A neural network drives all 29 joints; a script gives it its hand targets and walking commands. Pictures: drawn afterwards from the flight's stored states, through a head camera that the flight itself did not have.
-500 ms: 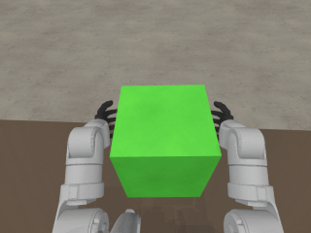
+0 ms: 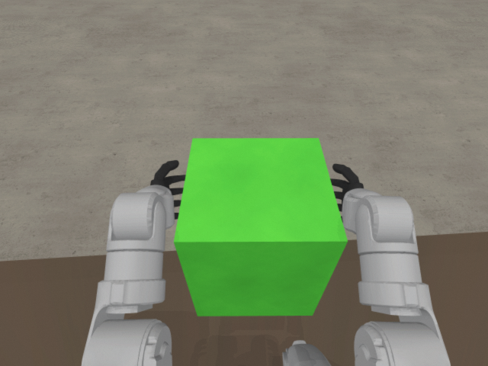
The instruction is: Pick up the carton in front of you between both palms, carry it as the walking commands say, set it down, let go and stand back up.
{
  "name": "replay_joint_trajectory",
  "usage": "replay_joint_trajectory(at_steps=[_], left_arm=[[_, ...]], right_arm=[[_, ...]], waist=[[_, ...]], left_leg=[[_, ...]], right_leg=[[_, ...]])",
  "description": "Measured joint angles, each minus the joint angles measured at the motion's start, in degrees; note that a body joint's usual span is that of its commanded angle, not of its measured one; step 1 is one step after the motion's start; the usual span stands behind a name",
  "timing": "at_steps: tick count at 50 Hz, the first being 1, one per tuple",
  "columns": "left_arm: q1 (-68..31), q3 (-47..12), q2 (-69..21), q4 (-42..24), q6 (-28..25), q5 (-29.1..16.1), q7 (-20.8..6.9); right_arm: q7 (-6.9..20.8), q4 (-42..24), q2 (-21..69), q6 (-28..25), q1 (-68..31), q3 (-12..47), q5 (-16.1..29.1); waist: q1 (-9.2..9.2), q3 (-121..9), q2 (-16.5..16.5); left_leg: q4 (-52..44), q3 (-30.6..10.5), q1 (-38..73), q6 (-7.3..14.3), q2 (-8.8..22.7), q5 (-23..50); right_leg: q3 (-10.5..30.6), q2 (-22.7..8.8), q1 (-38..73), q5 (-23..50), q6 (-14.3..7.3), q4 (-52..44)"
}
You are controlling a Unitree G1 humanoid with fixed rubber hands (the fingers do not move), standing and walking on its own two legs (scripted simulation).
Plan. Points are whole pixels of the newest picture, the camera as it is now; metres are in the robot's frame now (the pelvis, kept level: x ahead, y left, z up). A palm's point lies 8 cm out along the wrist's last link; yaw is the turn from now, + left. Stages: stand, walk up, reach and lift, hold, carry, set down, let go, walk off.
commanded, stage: carry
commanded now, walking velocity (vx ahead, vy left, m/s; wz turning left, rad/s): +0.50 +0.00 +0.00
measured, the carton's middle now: (255, 231) +0.35 -0.02 +0.02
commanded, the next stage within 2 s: none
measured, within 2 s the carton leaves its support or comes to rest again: neither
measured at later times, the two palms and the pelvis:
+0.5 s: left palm (178, 118) +0.64 +0.14 +0.04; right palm (305, 111) +0.66 -0.16 +0.03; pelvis +0.30 -0.04 -0.05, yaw +3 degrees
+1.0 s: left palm (185, 62) +0.96 +0.15 +0.00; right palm (281, 65) +0.95 -0.15 +0.00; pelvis +0.60 +0.01 -0.11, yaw +0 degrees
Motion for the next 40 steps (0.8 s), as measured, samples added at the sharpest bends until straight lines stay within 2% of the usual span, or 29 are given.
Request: replay_joint_trajectory(at_steps=[5,10,12,14,15,17,18,20,25,30,34,40], left_arm=[[1.4,0.5,-0.5,-4.6,-0.8,0.1,0.1],[1.2,1.2,-0.4,-7.5,-0.3,0.1,0.2],[0.6,1.5,-0.4,-6.8,0.0,0.3,0.2],[-0.4,1.5,-0.6,-4.7,0.2,0.9,0.0],[-1.2,1.5,-0.9,-3.3,0.2,1.5,0.0],[-2.6,1.6,-1.2,-0.3,-0.7,2.3,-0.1],[-2.7,1.5,-1.0,1.1,-0.7,2.3,-0.2],[-1.4,1.3,-0.5,2.2,-0.1,1.5,-0.2],[1.0,0.6,0.6,0.8,-0.3,-1.1,0.0],[1.3,0.6,0.0,-1.2,-2.4,-1.7,0.1],[1.4,0.5,-0.4,-3.7,-3.2,-1.9,0.2],[-0.5,-0.3,0.1,-3.3,-2.8,-2.1,0.2]], right_arm=[[-0.1,-2.6,0.5,-1.4,0.0,0.1,0.2],[-0.1,-3.9,0.7,-1.5,-1.1,0.3,0.3],[-0.1,-3.0,0.4,-1.3,-1.7,0.4,0.4],[0.0,-1.3,-0.5,-1.0,-2.2,0.5,0.9],[0.1,-0.2,-1.3,-0.8,-2.7,0.6,1.2],[0.4,2.8,-2.5,-1.3,-4.2,0.4,1.8],[0.4,3.9,-2.6,-1.2,-4.2,0.4,1.7],[0.3,4.7,-1.8,-0.4,-3.2,0.8,0.9],[0.1,1.6,0.1,1.0,-1.2,1.0,-1.1],[0.0,-2.8,1.1,-0.2,0.4,0.0,-1.9],[-0.1,-6.7,1.5,-0.5,1.4,-0.4,-2.0],[-0.1,-8.1,1.1,0.6,0.4,-1.2,-2.0]], waist=[[-0.56,0.5,-0.4],[-1.67,-1.1,-1.1],[-2.2,-2.3,-1.4],[-2.09,-3.5,-2.0],[-1.68,-4.1,-2.0],[0.61,-3.6,0.3],[1.66,-3.2,0.2],[3.29,-2.5,-0.5],[5.15,0.3,-0.8],[6.13,1.6,-0.8],[6.53,1.2,-0.6],[8.09,-2.0,0.4]], left_leg=[[-2.1,-1.3,5.5,-0.7,-0.2,-3.8],[-1.2,-2.6,11.2,-1.4,-1.1,-10.3],[2.0,-2.8,13.1,-1.7,-1.6,-14.4],[9.9,-1.7,13.6,-2.5,-2.1,-18.3],[16.6,-0.7,12.4,-3.5,-1.8,-17.6],[33.1,-2.8,6.0,-6.0,-0.7,-22.4],[39.5,-3.8,2.5,-6.1,-0.7,-23.2],[44.1,-4.8,-3.8,-5.8,0.4,-20.7],[34.0,-6.9,-15.3,-7.1,5.6,-12.7],[26.1,-7.0,-21.7,-7.4,8.1,-3.5],[18.4,-5.7,-22.2,-6.8,7.6,4.0],[-3.9,-1.4,-13.8,-4.8,3.5,19.1]], right_leg=[[-1.0,-0.3,-2.8,10.3,-0.3,-8.4],[-4.0,2.7,1.8,22.8,-1.8,-25.6],[-5.8,4.2,5.8,27.8,-2.9,-32.7],[-7.5,5.1,11.4,31.7,-3.8,-38.7],[-7.6,5.2,13.7,30.4,-4.4,-38.6],[-7.9,7.3,12.1,19.4,-6.2,-30.8],[-7.9,7.6,11.7,16.4,-7.1,-28.1],[-7.6,7.6,12.7,14.2,-7.8,-26.4],[-7.4,7.6,17.2,10.7,-8.0,-28.1],[-6.4,7.5,21.9,7.4,-7.6,-30.1],[-5.2,7.7,26.6,3.8,-7.1,-31.5],[-3.8,9.0,33.2,-5.9,-6.1,-27.5]])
